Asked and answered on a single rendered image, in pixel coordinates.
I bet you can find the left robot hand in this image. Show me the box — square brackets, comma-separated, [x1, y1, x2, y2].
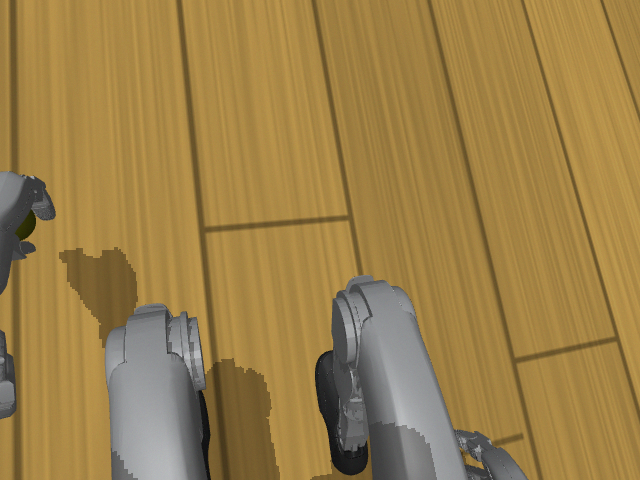
[0, 171, 56, 261]

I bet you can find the right robot foot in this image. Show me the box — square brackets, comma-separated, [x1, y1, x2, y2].
[315, 350, 368, 475]

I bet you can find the right robot hand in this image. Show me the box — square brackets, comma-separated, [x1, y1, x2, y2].
[454, 429, 528, 480]

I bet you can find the left robot arm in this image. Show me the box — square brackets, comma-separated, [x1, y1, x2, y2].
[0, 230, 17, 419]

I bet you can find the ball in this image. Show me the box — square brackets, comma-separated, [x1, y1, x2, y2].
[14, 210, 36, 241]

